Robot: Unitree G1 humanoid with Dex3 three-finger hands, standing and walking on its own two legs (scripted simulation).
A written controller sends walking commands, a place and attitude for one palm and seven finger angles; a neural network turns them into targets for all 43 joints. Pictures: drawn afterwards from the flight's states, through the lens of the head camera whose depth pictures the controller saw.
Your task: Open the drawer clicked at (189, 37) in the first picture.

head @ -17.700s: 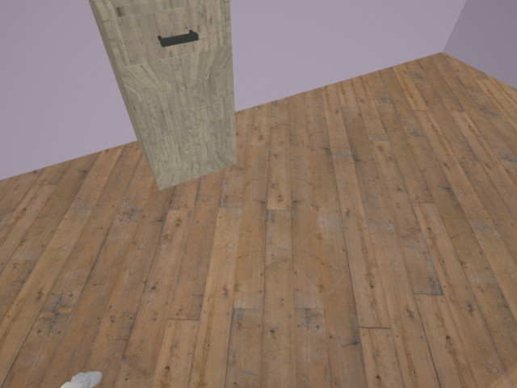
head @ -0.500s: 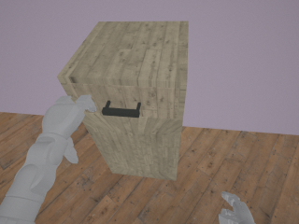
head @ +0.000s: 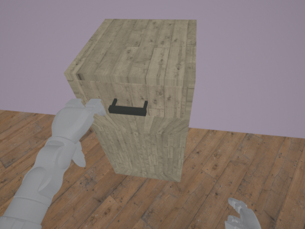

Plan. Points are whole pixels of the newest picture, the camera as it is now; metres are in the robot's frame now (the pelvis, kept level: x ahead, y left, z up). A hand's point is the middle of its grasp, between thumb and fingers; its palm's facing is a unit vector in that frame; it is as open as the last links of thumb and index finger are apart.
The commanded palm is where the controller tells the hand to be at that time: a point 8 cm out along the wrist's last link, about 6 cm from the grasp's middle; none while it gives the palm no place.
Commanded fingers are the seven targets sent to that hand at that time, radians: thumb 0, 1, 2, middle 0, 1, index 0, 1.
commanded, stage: move the hooked fingers above the handle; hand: left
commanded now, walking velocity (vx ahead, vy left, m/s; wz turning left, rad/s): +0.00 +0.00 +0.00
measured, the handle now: (128, 106) +0.51 +0.17 -0.02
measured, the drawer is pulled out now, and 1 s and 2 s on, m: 0.00 0.00 0.00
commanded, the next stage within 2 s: none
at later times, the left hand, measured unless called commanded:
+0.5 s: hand (104, 121) +0.37 +0.20 +0.07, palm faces +0.00 -0.06 -1.00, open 13.8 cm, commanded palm +0.36 +0.21 +0.13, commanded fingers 0.00 -0.50 0.30 -0.30 -1.20 -0.30 -1.20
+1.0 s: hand (114, 110) +0.43 +0.19 +0.05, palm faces -0.02 -0.03 -1.00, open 13.8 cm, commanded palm +0.42 +0.19 +0.11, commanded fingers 0.00 -0.50 0.30 -0.30 -1.20 -0.30 -1.20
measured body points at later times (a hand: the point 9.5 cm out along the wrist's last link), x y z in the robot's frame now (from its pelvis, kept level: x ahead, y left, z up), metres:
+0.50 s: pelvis +0.01 -0.01 +0.00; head +0.05 -0.04 +0.44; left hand +0.37 +0.20 +0.12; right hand +0.16 -0.25 -0.13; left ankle -0.01 +0.08 -0.74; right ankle +0.01 -0.11 -0.74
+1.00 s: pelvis +0.02 -0.02 -0.01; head +0.07 -0.04 +0.44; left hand +0.43 +0.19 +0.10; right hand +0.14 -0.27 -0.14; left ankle -0.01 +0.08 -0.74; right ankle +0.01 -0.11 -0.74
